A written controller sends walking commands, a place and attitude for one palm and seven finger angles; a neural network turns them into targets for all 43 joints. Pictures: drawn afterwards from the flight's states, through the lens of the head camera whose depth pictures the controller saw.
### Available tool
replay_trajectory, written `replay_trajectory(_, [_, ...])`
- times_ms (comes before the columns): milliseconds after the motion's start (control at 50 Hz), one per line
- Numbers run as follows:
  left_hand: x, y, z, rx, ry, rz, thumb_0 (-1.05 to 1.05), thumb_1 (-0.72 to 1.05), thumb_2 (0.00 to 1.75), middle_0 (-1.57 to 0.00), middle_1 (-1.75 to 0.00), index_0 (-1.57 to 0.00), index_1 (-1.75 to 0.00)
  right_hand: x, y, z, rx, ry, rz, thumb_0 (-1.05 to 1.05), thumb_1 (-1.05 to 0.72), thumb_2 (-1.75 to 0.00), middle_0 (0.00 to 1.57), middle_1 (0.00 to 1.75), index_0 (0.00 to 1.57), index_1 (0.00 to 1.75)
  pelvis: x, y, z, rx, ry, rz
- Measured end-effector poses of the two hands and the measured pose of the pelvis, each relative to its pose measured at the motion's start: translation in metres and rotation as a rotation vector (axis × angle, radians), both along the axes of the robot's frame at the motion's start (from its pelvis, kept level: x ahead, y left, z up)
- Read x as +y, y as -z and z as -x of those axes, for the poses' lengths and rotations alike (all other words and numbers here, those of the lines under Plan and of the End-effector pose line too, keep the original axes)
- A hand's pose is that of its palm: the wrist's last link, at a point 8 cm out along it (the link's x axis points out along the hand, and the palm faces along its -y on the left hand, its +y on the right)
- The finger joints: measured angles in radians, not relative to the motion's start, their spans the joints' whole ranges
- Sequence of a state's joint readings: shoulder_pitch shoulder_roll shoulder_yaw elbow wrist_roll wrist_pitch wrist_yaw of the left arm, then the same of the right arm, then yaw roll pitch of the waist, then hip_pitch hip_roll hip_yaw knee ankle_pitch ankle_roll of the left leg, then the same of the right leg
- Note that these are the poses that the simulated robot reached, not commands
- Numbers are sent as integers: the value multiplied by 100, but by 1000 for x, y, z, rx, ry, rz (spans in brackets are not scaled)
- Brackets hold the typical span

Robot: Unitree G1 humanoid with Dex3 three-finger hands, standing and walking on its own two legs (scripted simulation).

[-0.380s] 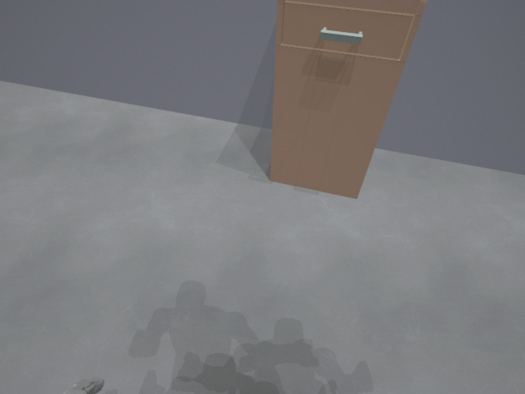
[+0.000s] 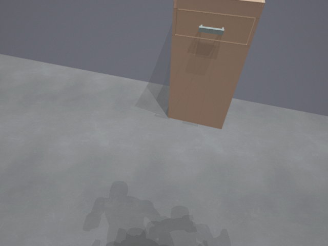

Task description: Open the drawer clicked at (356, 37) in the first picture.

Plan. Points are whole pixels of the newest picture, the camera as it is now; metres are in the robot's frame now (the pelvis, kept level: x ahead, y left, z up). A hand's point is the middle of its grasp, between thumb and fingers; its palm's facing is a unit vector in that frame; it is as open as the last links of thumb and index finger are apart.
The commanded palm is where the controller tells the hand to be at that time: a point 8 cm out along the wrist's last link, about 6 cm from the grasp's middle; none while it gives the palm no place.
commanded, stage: stand and wait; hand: left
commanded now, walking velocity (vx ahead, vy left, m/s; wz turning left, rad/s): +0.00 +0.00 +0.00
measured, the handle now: (211, 28) +1.20 -0.19 +0.04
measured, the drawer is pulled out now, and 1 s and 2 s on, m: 0.00 0.00 0.00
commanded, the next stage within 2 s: look at it before walking up in 0.56 s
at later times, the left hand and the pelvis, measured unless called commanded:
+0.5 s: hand out of the picture +0.06 +0.24 -0.15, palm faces -0.04 -0.94 -0.34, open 7.4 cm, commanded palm none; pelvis -0.02 -0.01 +0.00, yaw +0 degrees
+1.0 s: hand out of the picture +0.06 +0.24 -0.15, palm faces -0.04 -0.94 -0.33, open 7.4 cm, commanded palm none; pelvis -0.01 -0.01 +0.00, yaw -1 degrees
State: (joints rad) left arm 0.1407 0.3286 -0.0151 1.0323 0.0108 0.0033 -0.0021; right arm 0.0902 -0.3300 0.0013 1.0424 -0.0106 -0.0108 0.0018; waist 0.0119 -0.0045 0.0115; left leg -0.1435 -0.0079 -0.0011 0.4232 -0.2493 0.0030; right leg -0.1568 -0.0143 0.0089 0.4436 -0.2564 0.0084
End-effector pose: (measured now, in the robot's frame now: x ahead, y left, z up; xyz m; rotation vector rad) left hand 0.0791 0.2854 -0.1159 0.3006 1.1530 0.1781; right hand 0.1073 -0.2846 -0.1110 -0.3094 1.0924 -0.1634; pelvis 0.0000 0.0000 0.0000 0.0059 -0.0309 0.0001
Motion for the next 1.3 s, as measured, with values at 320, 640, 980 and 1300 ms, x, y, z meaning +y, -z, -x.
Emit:
replay_trajectory(320, [1, 0, 33, 80, -14, -23, 0, 91, 90, -21, -30, -20, -30, -19, 9, 60, 136, 54, 9, 1, -91, -90, 20, 30, 21, 30, -9, -2, 13, -4, 4, 1])
replay_trajectory(640, [-6, -1, 23, 48, 9, -11, 0, 91, 90, -21, -30, -20, -30, -17, 9, 63, 127, 55, -4, 1, -91, -90, 20, 30, 21, 30, -10, -3, 17, 4, 9, 1])
replay_trajectory(980, [-4, 0, 20, 63, 6, -13, 0, 91, 90, -21, -30, -20, -30, -17, 6, 49, 111, 52, 3, 1, -91, -90, 20, 30, 21, 30, -9, -4, 11, 7, 12, 2])
replay_trajectory(1300, [-2, -2, 15, 63, 3, -18, 0, 91, 90, -21, -30, -20, -30, -16, 5, 39, 102, 47, 4, 1, -91, -90, 20, 30, 21, 30, -9, -5, 6, 8, 14, 2])
